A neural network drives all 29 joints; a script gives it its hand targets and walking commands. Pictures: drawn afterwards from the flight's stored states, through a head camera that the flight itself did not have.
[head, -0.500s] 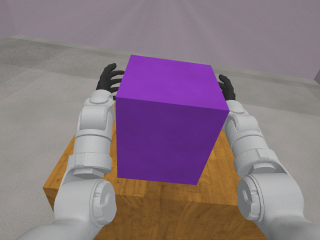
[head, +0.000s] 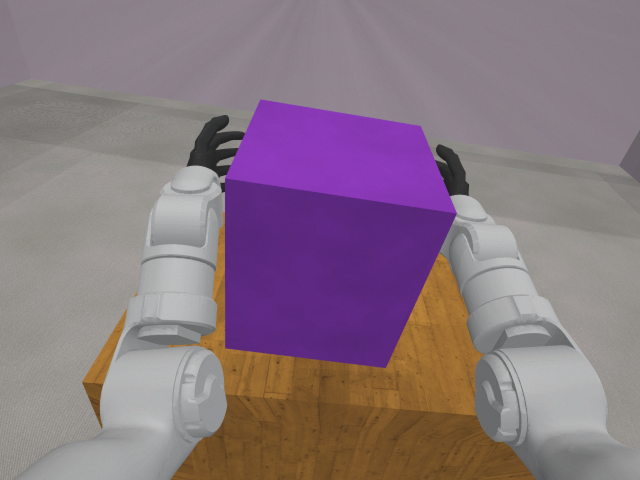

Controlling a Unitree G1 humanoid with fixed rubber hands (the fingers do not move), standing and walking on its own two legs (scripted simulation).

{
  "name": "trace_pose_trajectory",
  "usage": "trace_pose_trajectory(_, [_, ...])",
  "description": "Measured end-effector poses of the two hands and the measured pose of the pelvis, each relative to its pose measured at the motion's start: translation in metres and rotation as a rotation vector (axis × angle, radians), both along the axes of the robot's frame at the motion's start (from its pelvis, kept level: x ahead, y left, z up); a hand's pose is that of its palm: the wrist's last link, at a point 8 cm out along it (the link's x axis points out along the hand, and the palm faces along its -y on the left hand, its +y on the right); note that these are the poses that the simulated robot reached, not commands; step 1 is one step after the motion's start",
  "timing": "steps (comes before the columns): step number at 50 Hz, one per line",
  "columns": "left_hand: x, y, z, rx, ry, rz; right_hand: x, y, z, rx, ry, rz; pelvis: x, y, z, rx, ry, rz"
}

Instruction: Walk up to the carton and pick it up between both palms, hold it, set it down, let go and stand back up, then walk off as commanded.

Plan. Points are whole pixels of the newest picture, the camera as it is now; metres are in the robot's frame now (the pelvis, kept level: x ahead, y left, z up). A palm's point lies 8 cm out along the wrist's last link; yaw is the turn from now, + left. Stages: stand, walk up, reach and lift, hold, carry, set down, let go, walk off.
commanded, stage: reach and lift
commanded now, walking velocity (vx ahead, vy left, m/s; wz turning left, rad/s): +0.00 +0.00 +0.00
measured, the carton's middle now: (324, 235) +0.38 +0.01 +0.19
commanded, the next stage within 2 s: hold in 0.22 s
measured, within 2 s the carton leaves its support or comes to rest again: neither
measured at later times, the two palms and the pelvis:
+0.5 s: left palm (198, 169) +0.38 +0.16 +0.28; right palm (451, 195) +0.39 -0.14 +0.26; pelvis +0.00 +0.00 +0.00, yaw +0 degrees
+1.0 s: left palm (197, 162) +0.37 +0.16 +0.29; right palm (455, 190) +0.38 -0.14 +0.27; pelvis +0.00 +0.00 +0.00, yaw +0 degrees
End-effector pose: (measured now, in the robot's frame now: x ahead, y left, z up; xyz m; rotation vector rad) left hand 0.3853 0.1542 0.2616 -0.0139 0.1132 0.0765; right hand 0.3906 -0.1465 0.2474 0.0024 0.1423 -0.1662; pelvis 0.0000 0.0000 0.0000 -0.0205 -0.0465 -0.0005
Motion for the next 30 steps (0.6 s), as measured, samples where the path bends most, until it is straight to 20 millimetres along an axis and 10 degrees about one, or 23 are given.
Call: trace_pose_trajectory(30, [-0.009, 0.005, 0.02, -0.007, -0.004, 0.008, -0.007, 0.005, 0.02, 0.032, -0.004, 0.004, 0.001, 0.0, 0.0, 0.0, -0.003, 0.0])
